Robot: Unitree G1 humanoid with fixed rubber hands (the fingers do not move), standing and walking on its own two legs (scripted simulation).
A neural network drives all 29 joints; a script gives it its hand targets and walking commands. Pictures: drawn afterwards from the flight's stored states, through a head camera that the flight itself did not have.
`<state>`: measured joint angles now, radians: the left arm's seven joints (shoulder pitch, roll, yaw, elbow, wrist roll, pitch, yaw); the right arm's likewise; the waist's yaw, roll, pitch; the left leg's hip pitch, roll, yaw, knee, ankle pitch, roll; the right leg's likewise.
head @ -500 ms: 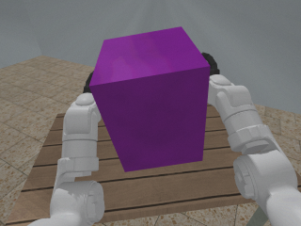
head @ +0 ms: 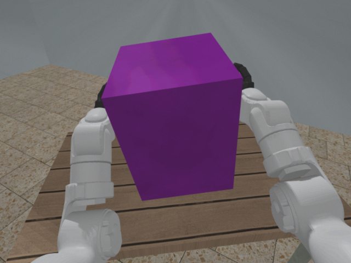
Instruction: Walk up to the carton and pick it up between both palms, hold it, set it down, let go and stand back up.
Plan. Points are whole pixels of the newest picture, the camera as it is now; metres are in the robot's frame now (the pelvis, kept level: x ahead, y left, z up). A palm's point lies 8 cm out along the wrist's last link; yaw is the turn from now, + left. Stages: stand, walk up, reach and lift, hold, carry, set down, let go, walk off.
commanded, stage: hold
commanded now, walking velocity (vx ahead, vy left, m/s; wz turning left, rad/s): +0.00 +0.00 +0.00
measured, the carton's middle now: (176, 116) +0.37 +0.00 +0.22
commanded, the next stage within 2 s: none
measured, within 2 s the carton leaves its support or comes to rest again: neither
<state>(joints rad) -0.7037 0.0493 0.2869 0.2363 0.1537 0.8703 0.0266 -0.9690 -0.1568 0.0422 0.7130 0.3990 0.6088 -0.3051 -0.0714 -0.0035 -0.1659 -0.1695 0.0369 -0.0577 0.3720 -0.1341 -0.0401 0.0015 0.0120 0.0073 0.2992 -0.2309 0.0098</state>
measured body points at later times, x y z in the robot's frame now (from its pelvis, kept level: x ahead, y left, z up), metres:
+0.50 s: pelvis +0.00 +0.00 +0.00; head -0.09 +0.02 +0.44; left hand +0.37 +0.16 +0.24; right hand +0.38 -0.15 +0.28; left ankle +0.05 +0.14 -0.75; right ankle -0.04 -0.13 -0.75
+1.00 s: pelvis +0.00 +0.00 +0.00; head -0.09 +0.01 +0.44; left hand +0.37 +0.16 +0.25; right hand +0.38 -0.15 +0.28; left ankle +0.05 +0.14 -0.75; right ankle -0.04 -0.13 -0.75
